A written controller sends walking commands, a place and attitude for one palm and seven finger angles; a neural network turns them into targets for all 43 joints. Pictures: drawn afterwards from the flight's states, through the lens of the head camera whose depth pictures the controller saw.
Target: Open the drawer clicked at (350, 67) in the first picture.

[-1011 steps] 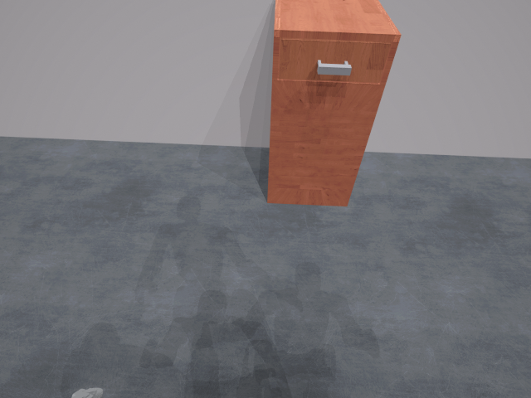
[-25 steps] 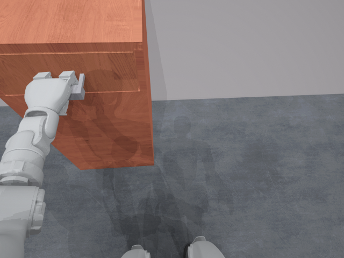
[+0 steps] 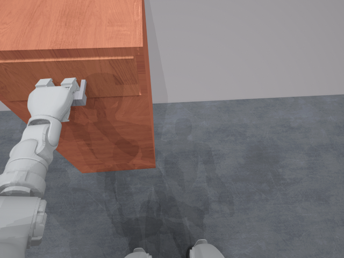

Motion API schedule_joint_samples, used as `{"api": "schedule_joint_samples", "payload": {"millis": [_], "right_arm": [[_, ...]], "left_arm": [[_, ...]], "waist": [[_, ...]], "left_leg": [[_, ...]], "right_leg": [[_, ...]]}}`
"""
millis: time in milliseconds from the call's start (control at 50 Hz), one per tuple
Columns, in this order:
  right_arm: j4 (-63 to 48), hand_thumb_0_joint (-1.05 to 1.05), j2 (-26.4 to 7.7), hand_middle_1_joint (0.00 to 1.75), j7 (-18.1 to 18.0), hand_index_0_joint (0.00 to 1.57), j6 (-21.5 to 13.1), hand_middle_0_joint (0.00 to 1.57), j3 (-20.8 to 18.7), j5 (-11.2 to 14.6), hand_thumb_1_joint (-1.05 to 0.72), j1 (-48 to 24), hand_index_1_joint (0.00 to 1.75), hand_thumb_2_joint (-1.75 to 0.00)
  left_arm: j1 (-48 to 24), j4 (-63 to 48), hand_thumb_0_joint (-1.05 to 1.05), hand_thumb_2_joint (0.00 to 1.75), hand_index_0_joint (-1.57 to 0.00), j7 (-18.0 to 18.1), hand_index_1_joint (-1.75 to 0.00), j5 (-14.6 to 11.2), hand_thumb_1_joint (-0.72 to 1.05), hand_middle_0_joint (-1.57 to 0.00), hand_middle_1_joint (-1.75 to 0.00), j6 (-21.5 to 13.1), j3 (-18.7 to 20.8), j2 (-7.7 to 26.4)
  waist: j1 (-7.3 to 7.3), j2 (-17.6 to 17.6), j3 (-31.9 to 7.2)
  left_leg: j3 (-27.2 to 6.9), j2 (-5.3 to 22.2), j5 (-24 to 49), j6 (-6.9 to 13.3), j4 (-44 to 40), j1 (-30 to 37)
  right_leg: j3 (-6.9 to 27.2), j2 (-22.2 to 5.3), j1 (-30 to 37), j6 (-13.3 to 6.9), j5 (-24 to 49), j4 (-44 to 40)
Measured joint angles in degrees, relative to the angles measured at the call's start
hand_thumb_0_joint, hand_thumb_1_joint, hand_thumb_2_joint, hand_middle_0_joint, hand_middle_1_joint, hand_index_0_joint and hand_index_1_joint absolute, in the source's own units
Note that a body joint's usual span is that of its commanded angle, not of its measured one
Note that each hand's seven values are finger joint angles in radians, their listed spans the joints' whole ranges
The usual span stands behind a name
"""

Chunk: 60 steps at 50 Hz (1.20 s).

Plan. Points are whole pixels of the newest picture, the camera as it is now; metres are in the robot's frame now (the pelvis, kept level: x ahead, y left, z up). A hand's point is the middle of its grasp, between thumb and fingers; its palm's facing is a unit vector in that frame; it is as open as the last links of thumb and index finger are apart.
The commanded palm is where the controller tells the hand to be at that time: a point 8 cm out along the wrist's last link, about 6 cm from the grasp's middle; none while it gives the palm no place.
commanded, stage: pull the drawer open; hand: left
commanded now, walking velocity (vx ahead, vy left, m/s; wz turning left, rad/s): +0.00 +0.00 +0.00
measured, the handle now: (63, 91) +0.52 +0.26 +0.03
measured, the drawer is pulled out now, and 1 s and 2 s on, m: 0.00 0.12 0.25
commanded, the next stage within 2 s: none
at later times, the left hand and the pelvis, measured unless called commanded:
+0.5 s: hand (58, 139) +0.39 +0.26 +0.01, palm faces -0.02 -0.05 -1.00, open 6.0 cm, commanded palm +0.35 +0.26 +0.06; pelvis +0.02 +0.00 +0.01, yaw +1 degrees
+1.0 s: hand (54, 158) +0.34 +0.25 +0.01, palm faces -0.03 -0.04 -1.00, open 6.0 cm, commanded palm +0.30 +0.26 +0.06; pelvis +0.01 -0.01 +0.01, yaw +1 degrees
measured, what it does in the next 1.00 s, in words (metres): stands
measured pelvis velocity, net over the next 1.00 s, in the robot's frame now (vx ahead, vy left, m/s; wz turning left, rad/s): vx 0.01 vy -0.01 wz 0.01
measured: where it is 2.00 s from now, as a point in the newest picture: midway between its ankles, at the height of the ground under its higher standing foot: outside the picture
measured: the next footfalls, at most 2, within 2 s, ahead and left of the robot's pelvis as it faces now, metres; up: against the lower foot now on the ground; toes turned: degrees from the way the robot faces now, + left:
none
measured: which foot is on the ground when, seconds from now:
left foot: down 0.00-1.00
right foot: down 0.00-1.00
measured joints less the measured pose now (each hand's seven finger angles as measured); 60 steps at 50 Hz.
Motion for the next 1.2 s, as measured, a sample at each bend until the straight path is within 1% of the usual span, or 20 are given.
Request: {"api": "schedule_joint_samples", "payload": {"millis": [120, 220, 440, 600, 860, 980, 1060, 1200], "right_arm": [[-0.33, 0.00, 0.44, 0.30, 0.51, 0.20, 0.63, 0.20, -0.40, 0.14, -0.90, -0.46, 0.30, -0.90], [-0.96, 0.00, 0.76, 0.30, 0.82, 0.20, 0.99, 0.20, -0.44, 0.29, -0.90, -1.96, 0.30, -0.90], [-3.07, 0.00, 0.88, 0.30, 0.96, 0.20, 0.24, 0.20, -0.69, 0.68, -0.90, -5.90, 0.30, -0.90], [-3.60, 0.00, 0.98, 0.30, 0.24, 0.20, -0.20, 0.20, -0.07, 0.58, -0.90, -7.80, 0.30, -0.90], [-3.62, 0.01, 1.15, 0.30, -0.68, 0.20, -0.65, 0.20, 0.17, 0.56, -0.90, -8.03, 0.30, -0.90], [-3.33, 0.01, 0.94, 0.30, -0.80, 0.20, -1.07, 0.20, -0.14, 0.64, -0.90, -7.59, 0.30, -0.90], [-3.38, 0.01, 0.83, 0.30, -0.75, 0.20, -1.44, 0.20, -0.26, 0.67, -0.90, -7.53, 0.30, -0.90], [-3.51, 0.01, 0.95, 0.30, -0.80, 0.20, -2.27, 0.20, -0.07, 0.54, -0.90, -8.01, 0.30, -0.90]], "left_arm": [[6.26, -5.84, 0.01, 0.77, -0.37, 0.47, -1.35, -0.78, 0.67, -0.28, -1.35, 0.17, 0.60, -1.91], [10.97, -10.59, 0.01, 0.78, -0.37, 1.00, -1.35, -0.86, 0.67, -0.27, -1.35, 0.57, 0.44, -3.43], [20.33, -20.79, 0.01, 0.78, -0.38, 1.63, -1.35, -1.40, 0.67, -0.28, -1.35, 3.84, -2.31, -6.13], [24.20, -24.10, 0.01, 0.78, -0.39, 1.42, -1.35, -1.37, 0.67, -0.28, -1.34, 4.10, -3.19, -6.89], [28.77, -27.20, 0.01, 0.77, -0.39, 1.14, -1.35, -1.72, 0.67, -0.28, -1.33, 2.78, -1.50, -6.41], [31.10, -29.12, 0.02, 0.77, -0.38, 1.46, -1.35, -1.96, 0.66, -0.29, -1.33, 3.17, -1.11, -6.37], [33.75, -31.26, 0.02, 0.78, -0.38, 1.72, -1.35, -2.40, 0.66, -0.28, -1.33, 3.84, -0.88, -6.54], [38.68, -35.43, 0.02, 0.78, -0.39, 2.11, -1.35, -2.83, 0.67, -0.28, -1.33, 4.28, -0.71, -6.92]], "waist": [[1.21, 0.18, -0.43], [2.13, 0.06, -0.52], [3.90, 0.26, -0.01], [5.00, 0.06, 0.53], [5.35, -0.20, 1.18], [5.26, -0.09, 1.32], [5.09, 0.14, 1.38], [5.28, 0.01, 1.44]], "left_leg": [[0.48, 0.00, -0.11, 0.10, -1.80, 2.69], [0.50, -0.14, -0.08, 0.09, -3.06, 4.76], [-0.53, -0.53, -0.04, -0.24, -4.55, 8.52], [-1.11, -0.65, 0.08, -0.57, -5.15, 10.66], [-0.73, -0.44, 0.61, -1.11, -5.74, 11.79], [-0.55, -0.36, 0.66, -1.25, -5.71, 11.94], [-0.32, -0.30, 0.67, -1.27, -5.90, 12.41], [-0.05, -0.29, 0.62, -1.29, -6.33, 13.55]], "right_leg": [[0.56, 0.13, 2.40, 0.18, -0.08, -1.55], [0.66, 0.08, 4.38, 0.22, -0.19, -2.59], [-0.17, -0.23, 8.43, 0.08, -0.65, -3.90], [-0.69, -0.33, 10.54, -0.30, -0.97, -4.02], [-0.32, -0.09, 11.02, -0.90, -0.83, -3.60], [-0.14, 0.00, 10.97, -1.04, -0.84, -3.31], [0.09, 0.08, 11.29, -1.04, -0.82, -3.36], [0.38, 0.13, 12.18, -1.04, -0.93, -3.47]]}}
